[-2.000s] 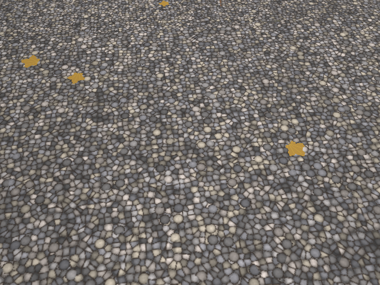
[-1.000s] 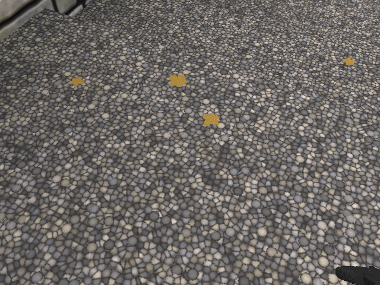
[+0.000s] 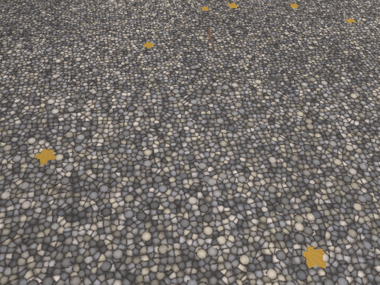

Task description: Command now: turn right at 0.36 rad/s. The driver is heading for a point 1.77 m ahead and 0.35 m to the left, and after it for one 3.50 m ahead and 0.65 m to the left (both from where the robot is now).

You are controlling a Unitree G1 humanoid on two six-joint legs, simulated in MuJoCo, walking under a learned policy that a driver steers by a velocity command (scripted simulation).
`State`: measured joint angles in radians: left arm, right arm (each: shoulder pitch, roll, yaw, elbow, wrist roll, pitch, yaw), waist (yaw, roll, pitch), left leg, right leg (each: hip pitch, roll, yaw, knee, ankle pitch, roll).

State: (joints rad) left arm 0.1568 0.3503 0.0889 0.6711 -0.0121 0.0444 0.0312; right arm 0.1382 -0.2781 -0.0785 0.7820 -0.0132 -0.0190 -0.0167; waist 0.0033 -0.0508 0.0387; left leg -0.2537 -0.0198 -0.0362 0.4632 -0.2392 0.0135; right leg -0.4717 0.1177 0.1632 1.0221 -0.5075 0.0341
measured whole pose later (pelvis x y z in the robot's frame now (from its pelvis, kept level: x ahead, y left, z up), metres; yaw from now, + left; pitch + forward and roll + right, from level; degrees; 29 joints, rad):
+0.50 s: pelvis +0.00 -0.04 +0.00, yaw -3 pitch -1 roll +0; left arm 0.18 0.23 0.02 0.73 0.02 0.01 0.01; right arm 0.18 -0.29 -0.03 0.89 -0.01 0.00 -0.02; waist -0.03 0.01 0.03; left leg -0.19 0.06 -0.02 0.47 -0.26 -0.07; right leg -0.19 0.03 0.04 0.51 -0.30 -0.02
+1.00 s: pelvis +0.00 -0.04 +0.00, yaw -3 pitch -2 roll +0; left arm 0.22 0.25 0.03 0.90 0.01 0.01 0.02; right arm 0.19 -0.26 -0.03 1.05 0.00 0.00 -0.04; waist -0.02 0.00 0.04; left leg -0.18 0.05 -0.02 0.48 -0.27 -0.06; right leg -0.17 0.03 0.04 0.50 -0.29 -0.01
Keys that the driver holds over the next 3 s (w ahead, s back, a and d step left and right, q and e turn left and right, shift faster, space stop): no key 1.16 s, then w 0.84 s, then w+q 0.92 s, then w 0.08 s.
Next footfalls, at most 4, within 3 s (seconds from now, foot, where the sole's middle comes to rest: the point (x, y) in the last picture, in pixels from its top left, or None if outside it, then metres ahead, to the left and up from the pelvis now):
0.24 right None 0.02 -0.15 -0.78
1.84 right None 0.41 -0.15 -0.78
2.38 left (164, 216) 0.71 0.09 -0.78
2.88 right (195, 147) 1.05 -0.03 -0.78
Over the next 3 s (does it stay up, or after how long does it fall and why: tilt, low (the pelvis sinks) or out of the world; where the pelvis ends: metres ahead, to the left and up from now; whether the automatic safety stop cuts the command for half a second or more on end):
stays up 0.92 0.03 0.00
